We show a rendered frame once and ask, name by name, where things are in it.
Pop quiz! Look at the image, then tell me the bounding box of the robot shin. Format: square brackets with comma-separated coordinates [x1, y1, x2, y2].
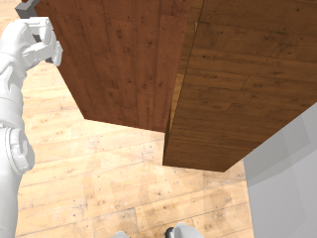
[115, 231, 127, 236]
[173, 222, 185, 230]

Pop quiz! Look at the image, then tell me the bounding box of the robot right shin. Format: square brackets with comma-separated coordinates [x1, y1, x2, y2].
[173, 222, 185, 230]

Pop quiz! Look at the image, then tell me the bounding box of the robot left hand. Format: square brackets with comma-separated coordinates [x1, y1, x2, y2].
[0, 17, 63, 71]

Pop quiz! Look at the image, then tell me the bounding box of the left robot upper arm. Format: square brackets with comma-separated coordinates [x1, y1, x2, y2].
[0, 127, 36, 238]

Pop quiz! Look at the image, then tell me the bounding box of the cupboard door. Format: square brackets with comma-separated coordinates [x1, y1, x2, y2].
[21, 0, 192, 133]

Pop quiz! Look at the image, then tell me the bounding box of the handle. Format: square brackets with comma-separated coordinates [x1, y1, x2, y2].
[15, 0, 53, 63]

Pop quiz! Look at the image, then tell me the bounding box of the left robot forearm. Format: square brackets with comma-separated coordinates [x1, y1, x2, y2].
[0, 53, 27, 132]

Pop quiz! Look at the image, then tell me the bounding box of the robot left shin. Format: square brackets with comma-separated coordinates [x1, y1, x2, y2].
[115, 231, 127, 236]

